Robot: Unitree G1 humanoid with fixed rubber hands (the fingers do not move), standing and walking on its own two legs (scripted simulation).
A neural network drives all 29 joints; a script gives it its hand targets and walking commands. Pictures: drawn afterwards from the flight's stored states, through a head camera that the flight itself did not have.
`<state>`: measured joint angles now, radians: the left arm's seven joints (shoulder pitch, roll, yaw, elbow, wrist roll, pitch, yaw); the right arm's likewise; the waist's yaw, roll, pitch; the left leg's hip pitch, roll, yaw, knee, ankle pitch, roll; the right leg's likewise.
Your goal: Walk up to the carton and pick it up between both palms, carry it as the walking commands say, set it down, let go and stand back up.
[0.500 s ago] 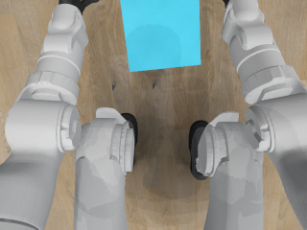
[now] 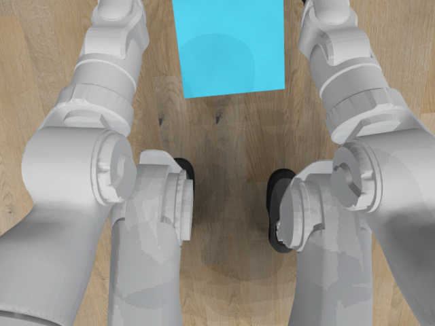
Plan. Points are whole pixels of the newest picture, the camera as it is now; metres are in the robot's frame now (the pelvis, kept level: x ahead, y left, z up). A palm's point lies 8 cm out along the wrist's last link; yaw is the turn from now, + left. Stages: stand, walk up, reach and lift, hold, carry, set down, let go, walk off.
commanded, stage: reach and lift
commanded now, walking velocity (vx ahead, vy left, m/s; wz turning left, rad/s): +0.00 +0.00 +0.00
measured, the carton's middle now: (225, 14) +0.53 +0.04 -0.26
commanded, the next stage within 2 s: none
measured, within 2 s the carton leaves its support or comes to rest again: leaves its support in 0.78 s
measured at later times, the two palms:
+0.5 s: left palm out of the picture +0.53 +0.18 -0.18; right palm out of the picture +0.54 -0.07 -0.18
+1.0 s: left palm out of the picture +0.52 +0.17 -0.14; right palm out of the picture +0.53 -0.07 -0.15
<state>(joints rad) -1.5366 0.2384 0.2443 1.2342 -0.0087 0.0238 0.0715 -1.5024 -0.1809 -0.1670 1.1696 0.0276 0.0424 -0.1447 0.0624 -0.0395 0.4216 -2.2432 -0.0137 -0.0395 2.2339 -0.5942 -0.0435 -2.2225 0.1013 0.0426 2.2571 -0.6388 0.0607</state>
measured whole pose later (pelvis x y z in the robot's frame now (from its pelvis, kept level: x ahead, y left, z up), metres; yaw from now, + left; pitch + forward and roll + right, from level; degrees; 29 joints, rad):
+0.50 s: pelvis +0.01 +0.00 -0.01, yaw -1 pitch +36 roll +0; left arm -1.42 0.22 0.32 1.10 0.03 0.12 0.02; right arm -1.44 -0.13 -0.23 1.12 -0.04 0.12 -0.11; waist 0.07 -0.04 0.35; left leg -2.24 -0.04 -0.07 2.28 -0.65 -0.08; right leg -2.23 0.13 0.04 2.29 -0.68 0.06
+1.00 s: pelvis +0.00 +0.00 +0.01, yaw -1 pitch +34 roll +0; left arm -1.38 0.15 0.33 0.94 0.01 0.18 0.11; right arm -1.40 -0.13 -0.16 1.00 0.05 0.19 -0.23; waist 0.08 -0.03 0.36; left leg -2.21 -0.08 -0.07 2.22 -0.60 -0.08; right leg -2.20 0.16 0.06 2.24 -0.63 0.09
